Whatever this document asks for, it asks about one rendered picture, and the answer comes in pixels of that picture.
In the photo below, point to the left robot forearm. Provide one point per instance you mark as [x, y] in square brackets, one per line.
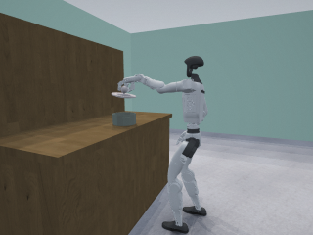
[153, 84]

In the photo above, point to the knob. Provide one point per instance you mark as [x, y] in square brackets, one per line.
[124, 89]

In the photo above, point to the left robot foot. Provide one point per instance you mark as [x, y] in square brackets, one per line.
[171, 226]

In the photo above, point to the robot foot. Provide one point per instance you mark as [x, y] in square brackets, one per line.
[193, 210]
[171, 226]

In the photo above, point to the lid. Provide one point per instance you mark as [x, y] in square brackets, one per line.
[123, 95]

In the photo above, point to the table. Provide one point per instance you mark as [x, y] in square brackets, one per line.
[65, 169]

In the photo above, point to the left robot upper arm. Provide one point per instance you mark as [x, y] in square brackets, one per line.
[186, 86]

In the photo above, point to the pot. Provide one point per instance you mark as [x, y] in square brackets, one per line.
[124, 118]

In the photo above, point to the right robot hand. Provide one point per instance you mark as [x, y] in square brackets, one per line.
[181, 138]

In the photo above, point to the left robot hand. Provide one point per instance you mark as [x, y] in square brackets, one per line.
[126, 82]

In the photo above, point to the right robot foot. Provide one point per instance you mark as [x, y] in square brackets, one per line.
[193, 210]

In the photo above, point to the right robot upper arm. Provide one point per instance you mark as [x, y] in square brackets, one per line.
[205, 109]

